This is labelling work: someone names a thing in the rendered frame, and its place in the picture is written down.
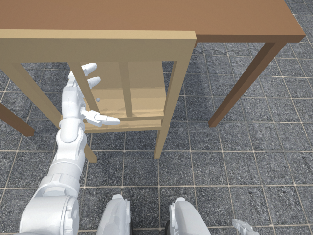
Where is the left robot upper arm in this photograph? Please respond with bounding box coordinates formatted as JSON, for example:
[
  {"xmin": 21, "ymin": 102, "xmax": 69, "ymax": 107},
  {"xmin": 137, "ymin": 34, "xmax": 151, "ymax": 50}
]
[{"xmin": 13, "ymin": 195, "xmax": 79, "ymax": 235}]

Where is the robot left hand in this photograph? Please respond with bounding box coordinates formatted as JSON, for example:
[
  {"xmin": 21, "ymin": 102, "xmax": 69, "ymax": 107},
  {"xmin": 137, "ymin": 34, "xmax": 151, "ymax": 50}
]
[{"xmin": 62, "ymin": 63, "xmax": 120, "ymax": 127}]

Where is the chair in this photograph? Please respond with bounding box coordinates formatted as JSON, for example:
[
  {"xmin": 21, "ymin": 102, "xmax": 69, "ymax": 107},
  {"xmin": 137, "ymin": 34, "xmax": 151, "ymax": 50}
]
[{"xmin": 0, "ymin": 29, "xmax": 197, "ymax": 163}]

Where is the table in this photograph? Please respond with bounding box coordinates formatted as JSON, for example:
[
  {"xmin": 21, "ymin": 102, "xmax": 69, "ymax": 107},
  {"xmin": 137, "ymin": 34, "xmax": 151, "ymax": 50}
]
[{"xmin": 0, "ymin": 0, "xmax": 306, "ymax": 137}]

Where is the robot thigh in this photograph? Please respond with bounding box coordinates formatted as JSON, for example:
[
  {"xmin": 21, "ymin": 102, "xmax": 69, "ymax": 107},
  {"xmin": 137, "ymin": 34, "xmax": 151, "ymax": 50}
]
[
  {"xmin": 96, "ymin": 198, "xmax": 131, "ymax": 235},
  {"xmin": 169, "ymin": 201, "xmax": 211, "ymax": 235}
]

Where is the robot right thigh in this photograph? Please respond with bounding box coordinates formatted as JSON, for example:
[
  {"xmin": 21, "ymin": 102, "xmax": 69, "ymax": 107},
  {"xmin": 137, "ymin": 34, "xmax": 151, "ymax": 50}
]
[{"xmin": 169, "ymin": 201, "xmax": 211, "ymax": 235}]

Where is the robot left thigh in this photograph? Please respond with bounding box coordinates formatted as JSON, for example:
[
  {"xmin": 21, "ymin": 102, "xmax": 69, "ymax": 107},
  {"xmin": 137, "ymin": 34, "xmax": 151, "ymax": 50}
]
[{"xmin": 96, "ymin": 198, "xmax": 131, "ymax": 235}]

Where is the robot right hand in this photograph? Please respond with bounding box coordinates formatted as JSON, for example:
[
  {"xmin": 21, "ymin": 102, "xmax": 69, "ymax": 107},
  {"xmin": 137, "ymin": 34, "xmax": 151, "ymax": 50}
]
[{"xmin": 232, "ymin": 219, "xmax": 260, "ymax": 235}]

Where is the robot left forearm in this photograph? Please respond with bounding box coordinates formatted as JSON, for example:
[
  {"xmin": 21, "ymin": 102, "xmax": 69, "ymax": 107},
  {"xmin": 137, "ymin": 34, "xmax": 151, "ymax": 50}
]
[{"xmin": 19, "ymin": 117, "xmax": 87, "ymax": 233}]

